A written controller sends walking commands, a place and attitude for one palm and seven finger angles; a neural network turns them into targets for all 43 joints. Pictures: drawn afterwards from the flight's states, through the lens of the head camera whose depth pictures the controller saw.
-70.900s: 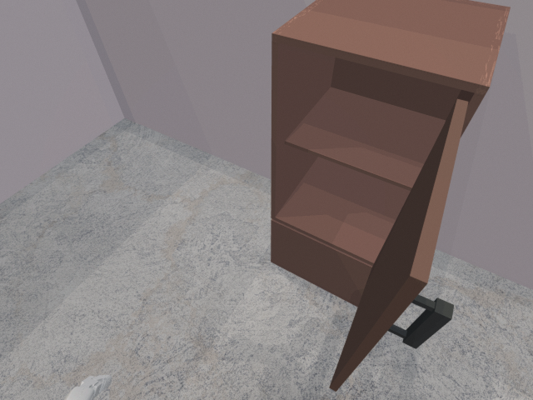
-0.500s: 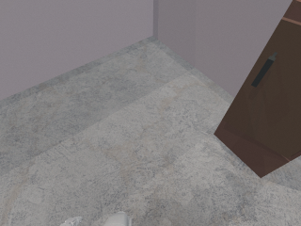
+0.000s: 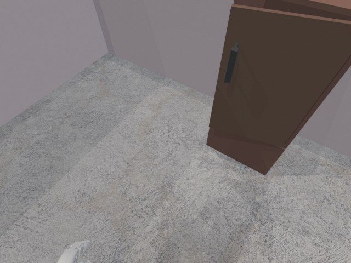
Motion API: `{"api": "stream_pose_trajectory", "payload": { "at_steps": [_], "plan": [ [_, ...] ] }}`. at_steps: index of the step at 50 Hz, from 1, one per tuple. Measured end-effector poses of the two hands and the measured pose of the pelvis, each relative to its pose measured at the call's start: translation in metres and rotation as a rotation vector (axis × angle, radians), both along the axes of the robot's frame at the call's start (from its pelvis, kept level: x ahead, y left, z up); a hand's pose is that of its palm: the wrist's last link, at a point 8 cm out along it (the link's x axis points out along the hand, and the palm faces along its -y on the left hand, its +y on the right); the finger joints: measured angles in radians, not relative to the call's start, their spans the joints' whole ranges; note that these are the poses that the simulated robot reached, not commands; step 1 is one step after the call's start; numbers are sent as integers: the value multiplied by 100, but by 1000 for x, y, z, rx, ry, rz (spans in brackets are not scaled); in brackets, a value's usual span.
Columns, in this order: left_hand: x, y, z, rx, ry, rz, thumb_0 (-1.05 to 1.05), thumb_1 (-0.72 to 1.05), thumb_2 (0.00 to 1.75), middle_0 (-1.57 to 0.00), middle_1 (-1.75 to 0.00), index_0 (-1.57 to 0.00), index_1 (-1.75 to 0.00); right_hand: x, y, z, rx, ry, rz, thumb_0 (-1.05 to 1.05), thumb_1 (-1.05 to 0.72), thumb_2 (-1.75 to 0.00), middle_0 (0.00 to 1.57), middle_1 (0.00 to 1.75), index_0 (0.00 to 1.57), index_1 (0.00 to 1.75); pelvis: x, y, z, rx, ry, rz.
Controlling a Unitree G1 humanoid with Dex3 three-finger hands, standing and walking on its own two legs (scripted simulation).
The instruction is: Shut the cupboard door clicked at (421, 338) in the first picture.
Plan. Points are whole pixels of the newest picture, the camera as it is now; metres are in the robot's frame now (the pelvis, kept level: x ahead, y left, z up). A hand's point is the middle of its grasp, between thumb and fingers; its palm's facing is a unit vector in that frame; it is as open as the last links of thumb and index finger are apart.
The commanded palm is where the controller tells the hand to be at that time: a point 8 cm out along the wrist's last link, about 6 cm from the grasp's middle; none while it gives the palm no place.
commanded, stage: turn to face it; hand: left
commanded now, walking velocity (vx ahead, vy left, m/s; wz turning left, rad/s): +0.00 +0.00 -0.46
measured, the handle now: (232, 62) +0.73 -0.17 +0.01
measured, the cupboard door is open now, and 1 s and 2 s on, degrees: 13 13 13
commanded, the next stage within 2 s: take the last steps up to it in 0.44 s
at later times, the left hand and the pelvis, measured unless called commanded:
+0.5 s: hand (101, 262) +0.14 +0.20 -0.16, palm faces -0.16 -0.97 -0.19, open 7.4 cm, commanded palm none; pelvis +0.03 +0.02 +0.02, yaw -12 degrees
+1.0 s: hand out of the picture +0.13 +0.12 -0.16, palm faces -0.27 -0.95 -0.16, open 7.4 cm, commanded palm none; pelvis +0.09 -0.05 +0.02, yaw -17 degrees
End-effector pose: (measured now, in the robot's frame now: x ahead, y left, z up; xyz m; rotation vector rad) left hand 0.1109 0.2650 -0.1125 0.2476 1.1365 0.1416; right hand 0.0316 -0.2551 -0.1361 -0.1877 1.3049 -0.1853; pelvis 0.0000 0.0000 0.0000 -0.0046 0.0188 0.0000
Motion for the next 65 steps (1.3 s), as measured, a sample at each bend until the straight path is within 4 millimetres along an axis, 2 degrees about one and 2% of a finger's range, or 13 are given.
{"api": "stream_pose_trajectory", "payload": {
  "at_steps": [3,8,13,19,25,30,36,39,44,51,56,60,65],
  "plan": [
    [7,-15,4,15,-4,-32,1,90,90,-20,-30,-19,-30,-6,-16,-7,-13,30,-45,1,-90,-90,20,30,20,30,1,-4,0,-9,-3,-25],
    [5,-31,6,3,47,-60,1,90,90,-20,-30,-20,-30,5,-23,8,-23,-14,-76,1,-91,-90,20,30,20,30,6,-6,11,8,5,-68],
    [6,-33,-3,-34,78,-77,1,90,90,-20,-30,-20,-30,21,-14,20,-35,-72,-91,1,-91,-90,20,30,20,30,13,-1,13,5,8,-106],
    [16,-18,-26,-74,107,-84,1,90,90,-21,-30,-20,-30,30,9,26,-68,-122,-104,1,-91,-90,20,30,20,30,25,16,4,-9,5,-155],
    [31,-13,-17,-66,123,-122,1,90,90,-20,-30,-20,-30,7,28,31,-48,-76,-141,1,-90,-90,20,30,20,30,28,18,15,-18,1,-202],
    [43,-24,-7,-45,123,-169,1,91,90,-20,-30,-19,-30,-20,30,24,-7,-24,-208,1,-90,-90,20,30,20,30,28,12,18,-21,0,-238],
    [56,-55,-6,-22,101,-248,1,90,90,-20,-30,-19,-30,-60,10,-1,40,33,-311,1,-90,-90,20,30,20,30,32,-14,6,3,-3,-285],
    [53,-69,-3,-22,91,-236,1,90,90,-20,-30,-19,-30,-69,-5,-4,40,82,-327,1,-90,-90,20,30,20,30,38,-24,7,-15,-12,-281],
    [36,-85,-2,-33,166,-223,1,90,90,-20,-30,-20,-30,-43,-32,12,12,42,-330,1,-91,-90,20,30,20,30,56,-38,18,-1,-12,-295],
    [36,-98,-22,-75,294,-204,1,90,90,-20,-30,-20,-30,28,-53,23,-32,-46,-299,1,-91,-90,20,30,19,30,97,-52,13,-15,-6,-298],
    [69,-103,-43,-87,345,-227,1,90,90,-20,-30,-20,-30,68,-56,17,-68,-107,-294,1,-90,-90,20,30,20,30,130,-58,-1,-7,-19,-341],
    [124,-121,-33,-79,285,-276,1,90,90,-20,-30,-20,-30,65,-53,21,-43,-61,-337,0,-90,-90,20,30,20,30,148,-72,8,-3,-21,-354],
    [198,-158,-9,-76,136,-308,1,91,90,-20,-30,-19,-30,51,-54,20,32,59,-370,1,-90,-90,20,30,20,30,171,-97,19,-7,-13,-349]
  ]
}}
